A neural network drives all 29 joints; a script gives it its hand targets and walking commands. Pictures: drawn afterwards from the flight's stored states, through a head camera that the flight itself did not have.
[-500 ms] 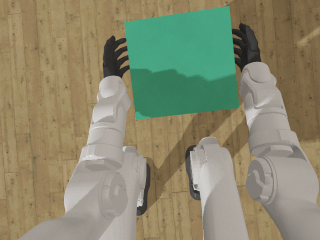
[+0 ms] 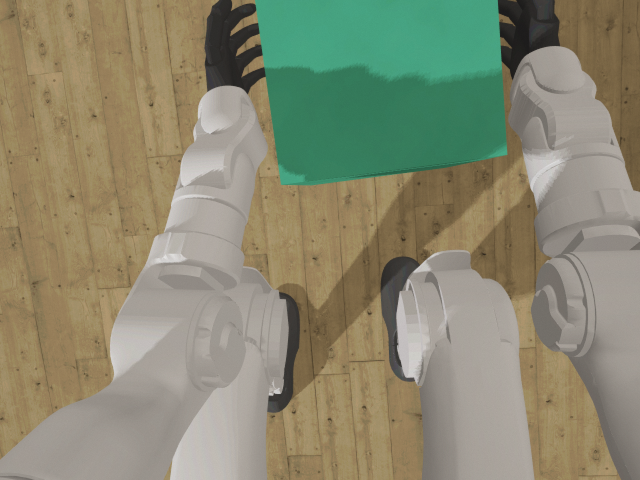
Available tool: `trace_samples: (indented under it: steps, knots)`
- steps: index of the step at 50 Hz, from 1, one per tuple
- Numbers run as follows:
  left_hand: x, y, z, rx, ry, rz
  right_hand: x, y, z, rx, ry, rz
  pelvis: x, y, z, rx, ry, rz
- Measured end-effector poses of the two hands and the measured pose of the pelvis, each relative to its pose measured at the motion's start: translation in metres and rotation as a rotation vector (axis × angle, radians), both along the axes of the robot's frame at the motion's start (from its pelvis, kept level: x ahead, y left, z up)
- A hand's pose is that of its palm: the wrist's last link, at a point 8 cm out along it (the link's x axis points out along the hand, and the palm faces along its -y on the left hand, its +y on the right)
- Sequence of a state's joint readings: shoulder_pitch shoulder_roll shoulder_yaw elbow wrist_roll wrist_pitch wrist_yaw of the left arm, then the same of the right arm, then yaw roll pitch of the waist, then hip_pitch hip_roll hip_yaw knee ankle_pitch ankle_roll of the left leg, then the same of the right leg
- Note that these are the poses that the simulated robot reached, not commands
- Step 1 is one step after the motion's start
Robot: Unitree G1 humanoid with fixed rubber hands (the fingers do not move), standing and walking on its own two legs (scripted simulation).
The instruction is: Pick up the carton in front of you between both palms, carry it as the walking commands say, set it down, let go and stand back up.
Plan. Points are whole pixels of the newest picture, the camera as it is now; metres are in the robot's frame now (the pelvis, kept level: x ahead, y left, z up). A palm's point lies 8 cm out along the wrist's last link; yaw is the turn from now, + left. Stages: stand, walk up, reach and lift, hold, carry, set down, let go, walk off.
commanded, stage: set down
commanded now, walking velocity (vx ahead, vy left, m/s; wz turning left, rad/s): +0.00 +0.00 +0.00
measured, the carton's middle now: (373, 91) +0.51 -0.10 -0.23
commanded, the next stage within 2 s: none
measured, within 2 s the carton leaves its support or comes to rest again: rests again in 0.24 s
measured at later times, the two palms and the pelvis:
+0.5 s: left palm (225, 91) +0.51 +0.06 -0.16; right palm (519, 59) +0.50 -0.24 -0.17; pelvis -0.01 +0.00 -0.01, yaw +1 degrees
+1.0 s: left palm (214, 104) +0.51 +0.08 -0.18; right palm (531, 84) +0.48 -0.27 -0.20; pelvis -0.01 +0.00 -0.01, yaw +1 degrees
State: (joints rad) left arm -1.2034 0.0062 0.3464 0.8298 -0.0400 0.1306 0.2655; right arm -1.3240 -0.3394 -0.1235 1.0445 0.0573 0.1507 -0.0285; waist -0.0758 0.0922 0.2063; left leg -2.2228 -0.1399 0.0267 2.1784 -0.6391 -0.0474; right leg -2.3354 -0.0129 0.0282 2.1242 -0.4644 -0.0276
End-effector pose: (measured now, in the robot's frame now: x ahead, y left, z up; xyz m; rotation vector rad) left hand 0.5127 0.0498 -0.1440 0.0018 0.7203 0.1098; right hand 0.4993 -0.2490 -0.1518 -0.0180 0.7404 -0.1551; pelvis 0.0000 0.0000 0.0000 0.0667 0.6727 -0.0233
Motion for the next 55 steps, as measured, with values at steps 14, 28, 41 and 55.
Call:
trace_samples:
  steps: [14, 28, 41, 55]
  knots:
    - [-0.001, 0.006, -0.013, 0.007, 0.04, -0.035, -0.001, 0.004, -0.013, -0.01, 0.042, 0.021, -0.007, -0.002, -0.009, -0.005, -0.029, 0.018]
    - [0.002, 0.011, -0.016, -0.007, 0.032, -0.081, -0.001, 0.004, -0.017, 0.007, 0.041, 0.033, -0.012, 0.001, -0.015, -0.015, -0.058, 0.027]
    - [0.004, 0.013, -0.017, -0.013, 0.022, -0.119, 0.001, 0.001, -0.018, 0.034, 0.044, 0.054, -0.011, 0.002, -0.015, -0.015, -0.067, 0.029]
    - [-0.005, 0.05, -0.047, 0.064, 0.057, -0.108, -0.032, -0.042, -0.053, -0.039, 0.049, -0.08, -0.011, -0.001, -0.01, -0.014, -0.101, 0.015]
